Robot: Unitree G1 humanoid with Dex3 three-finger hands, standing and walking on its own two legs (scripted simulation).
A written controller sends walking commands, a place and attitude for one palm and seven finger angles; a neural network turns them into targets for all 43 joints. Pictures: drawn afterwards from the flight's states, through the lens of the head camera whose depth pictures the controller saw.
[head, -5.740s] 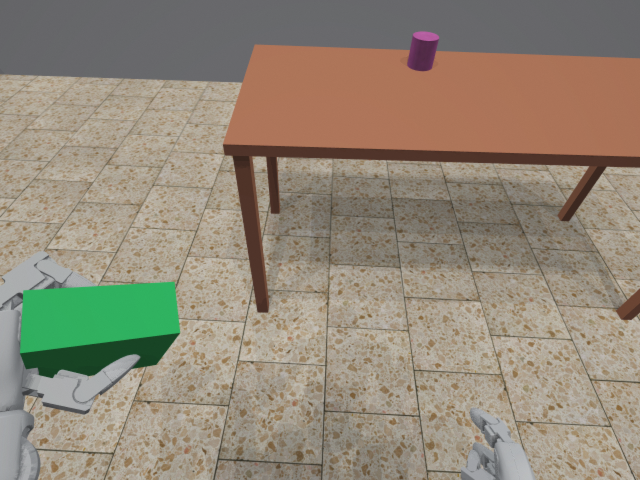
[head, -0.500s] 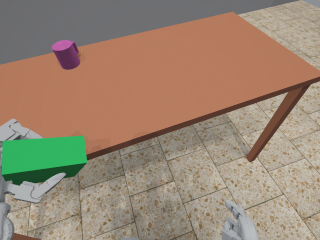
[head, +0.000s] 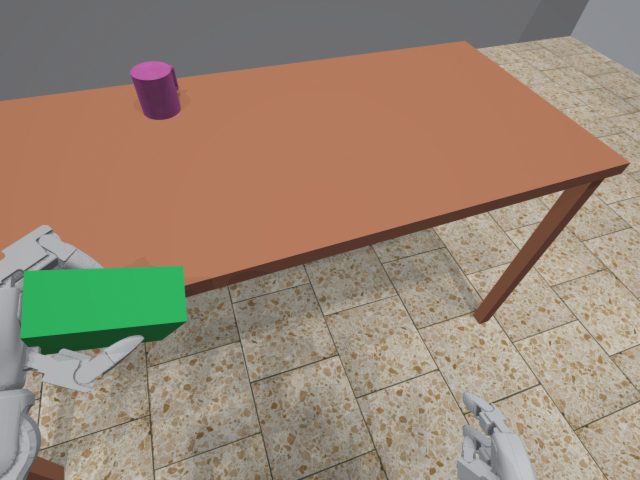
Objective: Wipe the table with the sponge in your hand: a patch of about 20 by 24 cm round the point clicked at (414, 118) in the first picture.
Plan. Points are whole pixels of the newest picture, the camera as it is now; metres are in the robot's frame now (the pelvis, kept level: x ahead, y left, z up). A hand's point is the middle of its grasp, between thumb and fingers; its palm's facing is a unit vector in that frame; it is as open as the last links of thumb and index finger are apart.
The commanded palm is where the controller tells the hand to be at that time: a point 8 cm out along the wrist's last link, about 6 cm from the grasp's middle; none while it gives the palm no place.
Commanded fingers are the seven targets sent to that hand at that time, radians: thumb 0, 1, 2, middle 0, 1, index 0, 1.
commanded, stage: come to a stop and stand still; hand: left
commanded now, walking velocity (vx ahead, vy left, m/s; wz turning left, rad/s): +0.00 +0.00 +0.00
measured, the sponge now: (128, 310) +0.23 +0.21 +0.14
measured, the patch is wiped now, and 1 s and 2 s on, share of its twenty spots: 0.00 0.00 0.00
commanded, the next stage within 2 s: look again from close up in 1.00 s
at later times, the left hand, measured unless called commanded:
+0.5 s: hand (46, 293) +0.23 +0.28 +0.17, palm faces +0.46 -0.82 -0.34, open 9.3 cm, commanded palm +0.17 +0.30 +0.19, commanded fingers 0.00 0.10 1.30 -1.20 -1.60 -1.20 -1.60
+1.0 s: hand (69, 284) +0.24 +0.26 +0.16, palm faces +0.46 -0.81 -0.36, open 9.3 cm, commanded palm +0.19 +0.28 +0.19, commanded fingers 0.00 0.10 1.30 -1.20 -1.60 -1.20 -1.60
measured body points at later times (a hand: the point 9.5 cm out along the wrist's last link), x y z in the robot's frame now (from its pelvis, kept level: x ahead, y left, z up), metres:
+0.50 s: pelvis +0.02 +0.01 +0.01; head +0.03 +0.03 +0.46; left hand +0.20 +0.32 +0.18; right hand +0.22 -0.20 -0.05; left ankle +0.03 +0.08 -0.73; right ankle +0.07 -0.13 -0.73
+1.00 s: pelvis +0.05 -0.01 +0.01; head +0.06 +0.01 +0.46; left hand +0.21 +0.30 +0.18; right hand +0.25 -0.21 -0.06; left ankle +0.03 +0.08 -0.73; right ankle +0.07 -0.13 -0.73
